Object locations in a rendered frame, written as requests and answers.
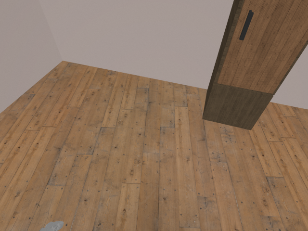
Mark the cupboard door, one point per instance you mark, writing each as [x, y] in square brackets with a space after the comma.
[276, 34]

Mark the left robot hand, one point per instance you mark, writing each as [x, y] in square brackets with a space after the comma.
[53, 226]

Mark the handle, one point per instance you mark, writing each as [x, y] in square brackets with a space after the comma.
[246, 25]

